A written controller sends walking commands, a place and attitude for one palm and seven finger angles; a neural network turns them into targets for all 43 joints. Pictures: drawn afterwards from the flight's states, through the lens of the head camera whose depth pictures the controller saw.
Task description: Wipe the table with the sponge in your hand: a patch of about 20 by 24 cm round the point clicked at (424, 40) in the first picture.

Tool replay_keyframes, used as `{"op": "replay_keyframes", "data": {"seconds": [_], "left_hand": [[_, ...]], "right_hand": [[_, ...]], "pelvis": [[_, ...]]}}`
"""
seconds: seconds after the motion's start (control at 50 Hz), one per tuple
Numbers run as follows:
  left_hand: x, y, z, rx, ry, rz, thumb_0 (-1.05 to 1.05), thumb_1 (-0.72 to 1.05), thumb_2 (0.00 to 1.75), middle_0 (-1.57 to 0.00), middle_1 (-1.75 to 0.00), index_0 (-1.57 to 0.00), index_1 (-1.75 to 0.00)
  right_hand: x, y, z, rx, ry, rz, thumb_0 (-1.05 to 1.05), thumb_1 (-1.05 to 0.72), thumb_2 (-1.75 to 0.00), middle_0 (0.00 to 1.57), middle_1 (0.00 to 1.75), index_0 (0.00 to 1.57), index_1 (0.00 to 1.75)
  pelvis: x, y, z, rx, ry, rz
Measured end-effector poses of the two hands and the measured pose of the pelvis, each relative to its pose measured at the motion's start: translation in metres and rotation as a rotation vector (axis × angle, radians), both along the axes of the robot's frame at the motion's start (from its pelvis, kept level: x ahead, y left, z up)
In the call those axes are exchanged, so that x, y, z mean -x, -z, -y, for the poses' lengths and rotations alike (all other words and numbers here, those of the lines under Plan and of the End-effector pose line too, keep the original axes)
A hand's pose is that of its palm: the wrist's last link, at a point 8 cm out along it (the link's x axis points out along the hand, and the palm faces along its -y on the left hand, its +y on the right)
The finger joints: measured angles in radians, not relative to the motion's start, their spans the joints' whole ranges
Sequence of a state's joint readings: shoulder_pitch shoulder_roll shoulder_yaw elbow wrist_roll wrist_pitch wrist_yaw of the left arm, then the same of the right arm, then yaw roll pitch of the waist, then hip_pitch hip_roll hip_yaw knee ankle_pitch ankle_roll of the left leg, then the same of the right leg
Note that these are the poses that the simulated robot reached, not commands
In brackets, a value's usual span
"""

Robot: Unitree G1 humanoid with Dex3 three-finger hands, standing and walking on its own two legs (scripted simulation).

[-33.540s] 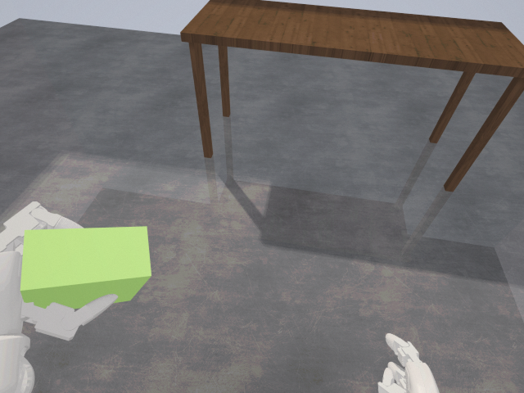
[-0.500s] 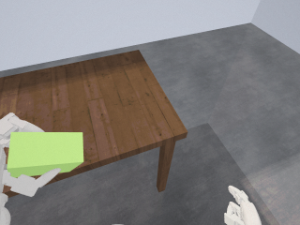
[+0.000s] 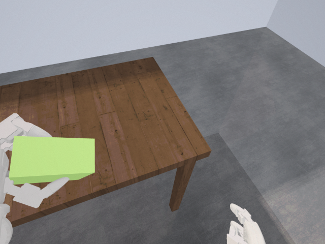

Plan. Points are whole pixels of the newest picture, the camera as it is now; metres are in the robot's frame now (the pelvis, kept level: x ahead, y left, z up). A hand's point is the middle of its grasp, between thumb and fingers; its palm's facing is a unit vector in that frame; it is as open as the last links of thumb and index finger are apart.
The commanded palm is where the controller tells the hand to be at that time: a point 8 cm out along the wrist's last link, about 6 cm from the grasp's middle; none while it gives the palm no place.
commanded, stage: come to a stop and stand still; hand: left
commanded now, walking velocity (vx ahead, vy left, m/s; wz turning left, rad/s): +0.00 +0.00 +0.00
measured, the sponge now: (64, 161) +0.23 +0.20 +0.14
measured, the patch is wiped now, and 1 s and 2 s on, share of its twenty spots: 0.00 0.00 0.00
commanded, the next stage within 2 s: look again from close up in 0.64 s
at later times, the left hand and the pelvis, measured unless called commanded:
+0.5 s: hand (16, 174) +0.20 +0.26 +0.16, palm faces +0.34 -0.85 -0.40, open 10.1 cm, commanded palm +0.14 +0.29 +0.18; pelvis -0.03 +0.01 +0.00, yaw -2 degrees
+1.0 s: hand (19, 159) +0.22 +0.27 +0.16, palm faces +0.35 -0.85 -0.39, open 10.1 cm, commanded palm +0.16 +0.30 +0.18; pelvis -0.01 +0.02 +0.01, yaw -2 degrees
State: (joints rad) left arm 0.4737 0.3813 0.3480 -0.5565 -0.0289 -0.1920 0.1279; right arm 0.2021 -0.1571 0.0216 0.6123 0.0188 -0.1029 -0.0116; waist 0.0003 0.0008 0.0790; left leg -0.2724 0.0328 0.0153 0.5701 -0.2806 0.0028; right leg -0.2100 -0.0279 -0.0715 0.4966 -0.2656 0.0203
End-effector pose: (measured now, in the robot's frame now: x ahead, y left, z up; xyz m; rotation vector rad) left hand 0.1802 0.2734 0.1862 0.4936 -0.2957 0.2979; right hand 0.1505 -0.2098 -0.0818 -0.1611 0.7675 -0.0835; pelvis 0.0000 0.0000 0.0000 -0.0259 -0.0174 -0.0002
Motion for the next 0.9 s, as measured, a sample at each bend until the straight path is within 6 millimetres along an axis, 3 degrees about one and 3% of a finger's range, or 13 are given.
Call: {"op": "replay_keyframes", "data": {"seconds": [0.1, 0.14, 0.2, 0.24, 0.34, 0.38, 0.58, 0.76, 0.9], "left_hand": [[0.004, -0.003, -0.009, -0.065, -0.017, -0.032, 0.00, -0.50, 1.05, -0.74, -1.34, -0.75, -1.33], [-0.004, -0.011, -0.031, -0.126, -0.048, 0.013, 0.00, -0.51, 1.05, -0.74, -1.33, -0.75, -1.32], [-0.010, -0.005, -0.054, -0.044, -0.134, 0.035, 0.00, -0.50, 1.05, -0.74, -1.33, -0.75, -1.32], [-0.010, 0.005, -0.050, 0.023, -0.135, 0.021, 0.00, -0.50, 1.05, -0.73, -1.34, -0.74, -1.33], [0.005, 0.024, -0.002, 0.111, 0.053, -0.032, 0.00, -0.50, 1.05, -0.73, -1.34, -0.74, -1.33], [0.011, 0.026, 0.005, 0.102, 0.108, -0.040, 0.00, -0.50, 1.05, -0.73, -1.34, -0.74, -1.33], [0.023, 0.006, -0.049, 0.026, -0.077, 0.060, 0.00, -0.50, 1.05, -0.74, -1.33, -0.75, -1.33], [0.009, 0.021, -0.024, 0.106, 0.002, 0.010, 0.00, -0.50, 1.05, -0.73, -1.34, -0.74, -1.33], [-0.005, 0.017, -0.032, 0.044, 0.014, -0.019, 0.00, -0.50, 1.05, -0.74, -1.34, -0.75, -1.33]], "right_hand": [[-0.005, -0.010, 0.008, 0.036, -0.005, 0.032, 0.01, -0.90, -0.90, 0.20, 0.30, 0.20, 0.30], [-0.005, -0.010, 0.011, 0.066, -0.036, 0.030, 0.01, -0.90, -0.90, 0.20, 0.30, 0.20, 0.30], [-0.001, -0.017, 0.017, 0.077, -0.030, 0.049, 0.01, -0.90, -0.90, 0.20, 0.30, 0.20, 0.30], [0.002, -0.022, 0.021, 0.079, -0.015, 0.081, 0.01, -0.90, -0.90, 0.20, 0.30, 0.20, 0.30], [0.012, -0.031, 0.022, 0.092, 0.022, 0.134, 0.01, -0.90, -0.90, 0.20, 0.30, 0.20, 0.30], [0.016, -0.034, 0.018, 0.099, 0.032, 0.136, 0.01, -0.90, -0.90, 0.20, 0.30, 0.20, 0.30], [0.029, -0.024, -0.005, 0.083, -0.017, 0.075, 0.01, -0.90, -0.90, 0.20, 0.30, 0.20, 0.30], [0.018, -0.021, -0.017, 0.059, -0.037, 0.072, 0.01, -0.90, -0.90, 0.20, 0.30, 0.20, 0.30], [0.003, -0.028, -0.012, 0.073, -0.010, 0.091, 0.01, -0.90, -0.90, 0.20, 0.30, 0.20, 0.30]], "pelvis": [[0.002, -0.003, 0.002, 0.000, 0.014, -0.007], [0.008, -0.003, 0.004, -0.001, 0.018, -0.010], [0.015, -0.004, 0.002, -0.013, 0.032, 0.001], [0.018, -0.004, -0.003, -0.016, 0.041, 0.008], [0.022, -0.003, -0.013, -0.017, 0.044, 0.023], [0.023, -0.003, -0.014, -0.016, 0.043, 0.025], [0.029, -0.004, -0.016, -0.004, 0.026, 0.020], [0.020, -0.006, -0.022, -0.001, 0.031, 0.015], [0.013, -0.006, -0.021, -0.002, 0.033, 0.007]]}}
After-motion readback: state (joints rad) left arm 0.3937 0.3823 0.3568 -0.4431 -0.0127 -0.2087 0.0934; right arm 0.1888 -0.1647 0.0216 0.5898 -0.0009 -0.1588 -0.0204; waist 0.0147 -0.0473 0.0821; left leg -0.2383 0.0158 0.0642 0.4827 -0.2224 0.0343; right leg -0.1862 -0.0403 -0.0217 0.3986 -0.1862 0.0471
